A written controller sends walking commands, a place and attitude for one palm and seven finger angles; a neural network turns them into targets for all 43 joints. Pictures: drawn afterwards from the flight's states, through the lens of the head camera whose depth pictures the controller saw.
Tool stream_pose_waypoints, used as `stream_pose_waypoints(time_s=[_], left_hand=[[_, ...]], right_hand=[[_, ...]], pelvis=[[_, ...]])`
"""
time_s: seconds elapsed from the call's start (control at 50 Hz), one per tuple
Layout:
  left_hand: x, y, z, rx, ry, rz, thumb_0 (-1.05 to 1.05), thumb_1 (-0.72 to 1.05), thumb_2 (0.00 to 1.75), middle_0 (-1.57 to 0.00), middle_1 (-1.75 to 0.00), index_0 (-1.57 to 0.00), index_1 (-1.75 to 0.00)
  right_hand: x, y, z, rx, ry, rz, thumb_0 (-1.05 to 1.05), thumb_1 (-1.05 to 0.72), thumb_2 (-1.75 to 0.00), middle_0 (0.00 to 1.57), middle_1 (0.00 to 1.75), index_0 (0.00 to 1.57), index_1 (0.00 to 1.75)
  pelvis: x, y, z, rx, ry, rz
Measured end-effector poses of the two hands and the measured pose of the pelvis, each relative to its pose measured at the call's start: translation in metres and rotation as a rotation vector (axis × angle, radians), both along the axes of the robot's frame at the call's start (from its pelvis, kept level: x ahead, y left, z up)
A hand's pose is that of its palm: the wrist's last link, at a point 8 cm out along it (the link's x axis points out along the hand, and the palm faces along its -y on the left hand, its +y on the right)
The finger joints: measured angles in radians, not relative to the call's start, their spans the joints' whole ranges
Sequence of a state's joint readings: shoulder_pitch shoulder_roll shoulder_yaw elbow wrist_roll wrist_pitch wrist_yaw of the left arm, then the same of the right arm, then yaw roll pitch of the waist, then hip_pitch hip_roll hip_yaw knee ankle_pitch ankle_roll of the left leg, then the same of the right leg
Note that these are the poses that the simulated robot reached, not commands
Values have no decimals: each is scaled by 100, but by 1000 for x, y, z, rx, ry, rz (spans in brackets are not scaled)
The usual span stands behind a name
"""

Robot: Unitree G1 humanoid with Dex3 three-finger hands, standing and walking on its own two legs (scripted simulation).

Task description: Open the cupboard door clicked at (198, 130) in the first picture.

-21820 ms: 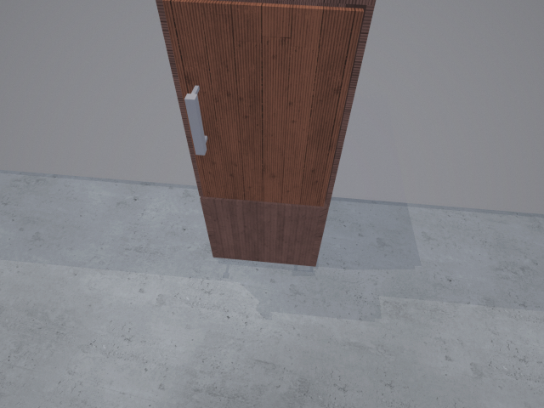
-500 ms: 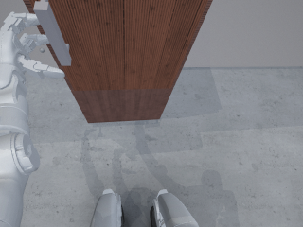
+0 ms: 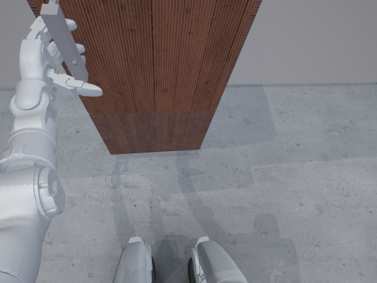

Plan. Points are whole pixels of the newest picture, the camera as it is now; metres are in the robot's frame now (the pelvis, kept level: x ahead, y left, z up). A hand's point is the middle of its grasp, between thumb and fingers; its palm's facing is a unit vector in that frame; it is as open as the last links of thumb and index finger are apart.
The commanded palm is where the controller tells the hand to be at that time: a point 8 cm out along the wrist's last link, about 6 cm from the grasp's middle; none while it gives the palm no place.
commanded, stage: slide the fingers in behind the handle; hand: left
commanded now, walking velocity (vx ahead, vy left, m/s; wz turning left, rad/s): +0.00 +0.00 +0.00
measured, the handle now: (69, 41) +0.59 +0.18 +0.08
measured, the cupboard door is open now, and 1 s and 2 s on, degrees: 0 0 19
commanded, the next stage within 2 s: close the thumb around the handle in 0.50 s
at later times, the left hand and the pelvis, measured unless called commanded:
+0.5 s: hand (77, 66) +0.53 +0.17 +0.07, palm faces +0.01 -1.00 -0.02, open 14.0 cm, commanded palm +0.52 +0.20 +0.07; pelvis +0.00 -0.01 +0.00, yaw +0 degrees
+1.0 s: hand (78, 61) +0.54 +0.16 +0.08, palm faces +0.01 -1.00 -0.02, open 9.5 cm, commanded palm +0.52 +0.20 +0.07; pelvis +0.00 +0.00 +0.00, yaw +0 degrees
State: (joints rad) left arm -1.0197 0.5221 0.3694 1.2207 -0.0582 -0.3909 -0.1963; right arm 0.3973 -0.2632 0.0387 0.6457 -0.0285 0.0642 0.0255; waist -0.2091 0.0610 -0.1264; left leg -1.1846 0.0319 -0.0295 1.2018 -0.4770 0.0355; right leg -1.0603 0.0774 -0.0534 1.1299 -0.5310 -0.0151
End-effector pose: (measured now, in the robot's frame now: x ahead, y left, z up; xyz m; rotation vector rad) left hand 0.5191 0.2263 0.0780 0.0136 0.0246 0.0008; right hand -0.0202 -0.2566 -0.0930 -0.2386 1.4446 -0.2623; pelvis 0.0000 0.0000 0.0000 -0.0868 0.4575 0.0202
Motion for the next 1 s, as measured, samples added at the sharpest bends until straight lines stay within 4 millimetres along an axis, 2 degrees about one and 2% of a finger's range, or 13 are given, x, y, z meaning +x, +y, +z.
stream_pose_waypoints(time_s=[0.18,0.48,0.68,0.82,1.0], left_hand=[[-3,-14,-1,-4,8,7,-1,-50,30,-30,-120,-30,-120],[-8,-5,-2,5,15,16,-1,-50,30,-30,-120,-30,-120],[1,-9,-2,2,-13,3,-1,-48,31,-30,-120,-30,-120],[5,-12,-7,-5,31,10,-1,-29,40,-31,-122,-31,-122],[1,-8,2,11,-5,11,0,15,58,-34,-127,-35,-127]], right_hand=[[4,0,-2,23,-11,1,0,-90,-90,20,30,20,30],[6,-12,-2,4,-16,7,0,-90,-90,20,30,20,30],[4,-16,-2,-18,-6,8,0,-90,-90,20,30,20,30],[1,-8,-3,-1,2,-2,0,-90,-90,20,30,20,30],[0,1,-3,28,7,-14,0,-90,-90,20,30,20,30]], pelvis=[[2,-4,1,8,-7,0],[-1,-10,0,12,-11,2],[-1,-9,-3,6,6,3],[1,-6,-2,7,8,-2],[5,-4,2,11,0,-7]])
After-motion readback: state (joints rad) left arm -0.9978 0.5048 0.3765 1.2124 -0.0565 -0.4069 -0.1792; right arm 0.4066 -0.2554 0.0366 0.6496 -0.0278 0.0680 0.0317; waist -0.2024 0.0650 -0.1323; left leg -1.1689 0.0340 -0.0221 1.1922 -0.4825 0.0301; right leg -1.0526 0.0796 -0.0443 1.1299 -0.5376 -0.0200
